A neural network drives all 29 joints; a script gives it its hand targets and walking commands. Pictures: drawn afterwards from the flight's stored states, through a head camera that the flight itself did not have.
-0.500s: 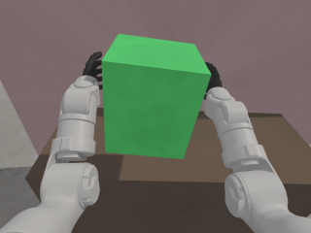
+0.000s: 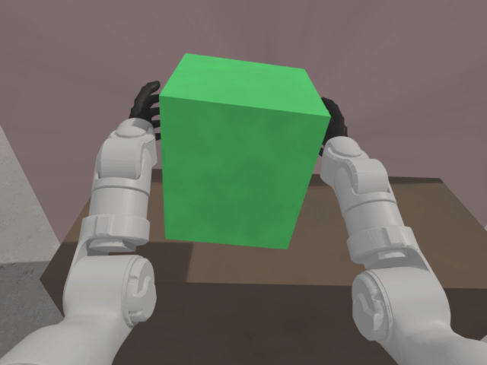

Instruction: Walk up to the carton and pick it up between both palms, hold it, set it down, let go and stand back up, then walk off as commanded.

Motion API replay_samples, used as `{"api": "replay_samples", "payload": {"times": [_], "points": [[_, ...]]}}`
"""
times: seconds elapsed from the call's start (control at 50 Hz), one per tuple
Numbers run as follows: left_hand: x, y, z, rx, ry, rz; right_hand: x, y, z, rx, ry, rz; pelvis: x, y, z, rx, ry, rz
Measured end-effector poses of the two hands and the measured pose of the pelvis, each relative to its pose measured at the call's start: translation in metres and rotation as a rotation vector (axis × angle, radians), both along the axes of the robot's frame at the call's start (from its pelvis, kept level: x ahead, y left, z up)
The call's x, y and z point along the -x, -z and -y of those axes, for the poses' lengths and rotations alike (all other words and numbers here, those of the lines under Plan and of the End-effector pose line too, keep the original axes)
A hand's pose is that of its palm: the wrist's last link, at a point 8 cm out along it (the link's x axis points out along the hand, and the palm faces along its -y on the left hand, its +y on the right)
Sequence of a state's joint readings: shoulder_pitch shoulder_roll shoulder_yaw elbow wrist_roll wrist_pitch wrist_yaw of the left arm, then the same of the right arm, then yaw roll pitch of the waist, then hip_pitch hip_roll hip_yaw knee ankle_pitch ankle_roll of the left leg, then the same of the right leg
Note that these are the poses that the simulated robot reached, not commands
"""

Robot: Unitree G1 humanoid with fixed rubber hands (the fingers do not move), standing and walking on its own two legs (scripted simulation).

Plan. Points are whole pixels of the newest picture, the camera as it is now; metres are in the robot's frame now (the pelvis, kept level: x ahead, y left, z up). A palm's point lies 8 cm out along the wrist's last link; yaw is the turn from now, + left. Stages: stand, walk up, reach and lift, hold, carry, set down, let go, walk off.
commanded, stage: set down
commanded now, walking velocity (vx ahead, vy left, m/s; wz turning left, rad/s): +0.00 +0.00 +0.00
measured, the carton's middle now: (236, 151) +0.41 +0.03 +0.21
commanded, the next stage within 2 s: none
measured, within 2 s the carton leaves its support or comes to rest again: neither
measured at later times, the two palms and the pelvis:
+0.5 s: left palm (147, 131) +0.40 +0.18 +0.24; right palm (328, 149) +0.40 -0.12 +0.22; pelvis +0.00 -0.01 +0.00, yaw +0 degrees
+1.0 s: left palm (152, 152) +0.42 +0.18 +0.19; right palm (321, 151) +0.42 -0.12 +0.20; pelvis +0.02 -0.01 +0.00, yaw +0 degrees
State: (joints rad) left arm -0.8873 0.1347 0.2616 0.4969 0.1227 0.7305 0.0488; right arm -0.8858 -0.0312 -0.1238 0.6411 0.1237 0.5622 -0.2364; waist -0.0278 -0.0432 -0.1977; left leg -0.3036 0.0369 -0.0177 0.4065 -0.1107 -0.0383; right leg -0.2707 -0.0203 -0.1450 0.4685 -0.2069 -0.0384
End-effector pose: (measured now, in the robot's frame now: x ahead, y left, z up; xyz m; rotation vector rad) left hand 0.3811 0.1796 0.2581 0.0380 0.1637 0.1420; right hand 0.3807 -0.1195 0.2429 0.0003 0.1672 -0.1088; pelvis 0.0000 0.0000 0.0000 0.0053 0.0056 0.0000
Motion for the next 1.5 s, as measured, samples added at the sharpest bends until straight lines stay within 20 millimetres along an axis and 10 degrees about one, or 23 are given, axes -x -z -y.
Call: {"api": "replay_samples", "payload": {"times": [0.32,0.76,1.18,1.5], "points": [[0.000,-0.012,0.000,-0.073,0.001,0.097,-0.004,-0.006,0.000,-0.017,-0.006,0.099,0.000,0.000,0.002,-0.002,0.000,0.009],[-0.046,0.051,0.005,-0.062,0.008,0.027,-0.051,0.036,0.006,-0.012,-0.006,0.095,-0.022,-0.003,0.016,-0.021,-0.002,0.021],[-0.028,0.067,-0.009,-0.053,0.007,0.025,-0.035,0.044,-0.009,0.044,-0.018,0.104,-0.015,-0.002,0.012,-0.016,-0.002,0.047],[-0.053,0.100,-0.001,-0.051,0.025,0.001,-0.056,0.071,-0.001,0.050,-0.001,0.079,-0.027,-0.003,0.016,-0.022,-0.003,0.029]]}}
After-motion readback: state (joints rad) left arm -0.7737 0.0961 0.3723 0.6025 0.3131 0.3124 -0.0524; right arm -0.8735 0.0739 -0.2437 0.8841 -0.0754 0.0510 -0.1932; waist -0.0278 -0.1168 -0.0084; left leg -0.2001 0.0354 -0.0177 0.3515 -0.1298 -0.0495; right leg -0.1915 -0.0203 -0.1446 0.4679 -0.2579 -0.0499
